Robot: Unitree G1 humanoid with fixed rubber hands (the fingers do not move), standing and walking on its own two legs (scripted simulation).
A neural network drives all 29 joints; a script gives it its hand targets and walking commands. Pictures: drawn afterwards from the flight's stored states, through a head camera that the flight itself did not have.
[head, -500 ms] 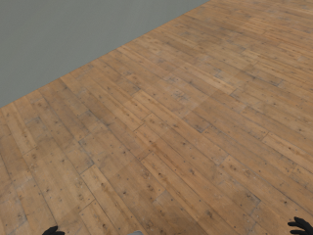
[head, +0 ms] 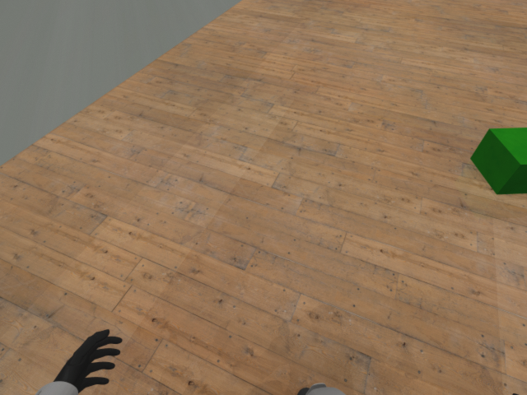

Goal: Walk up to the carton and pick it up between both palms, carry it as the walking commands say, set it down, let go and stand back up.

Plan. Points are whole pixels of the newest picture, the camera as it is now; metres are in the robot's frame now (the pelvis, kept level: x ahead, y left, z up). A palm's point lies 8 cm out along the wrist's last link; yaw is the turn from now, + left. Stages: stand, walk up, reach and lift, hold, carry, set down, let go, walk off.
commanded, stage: walk up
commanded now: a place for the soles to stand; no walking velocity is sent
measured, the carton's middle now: (518, 160) +1.24 -1.42 -0.65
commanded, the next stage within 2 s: none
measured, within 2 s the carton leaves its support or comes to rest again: neither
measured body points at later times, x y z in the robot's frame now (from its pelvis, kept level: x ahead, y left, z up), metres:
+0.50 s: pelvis +0.19 -0.06 +0.00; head +0.21 -0.05 +0.45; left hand +0.41 +0.23 -0.08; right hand +0.21 -0.44 -0.06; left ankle +0.16 +0.11 -0.72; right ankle +0.21 -0.24 -0.70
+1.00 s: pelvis +0.39 -0.17 +0.00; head +0.42 -0.17 +0.45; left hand +0.65 +0.07 -0.09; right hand +0.34 -0.55 -0.05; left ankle +0.44 -0.03 -0.72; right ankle +0.37 -0.33 -0.68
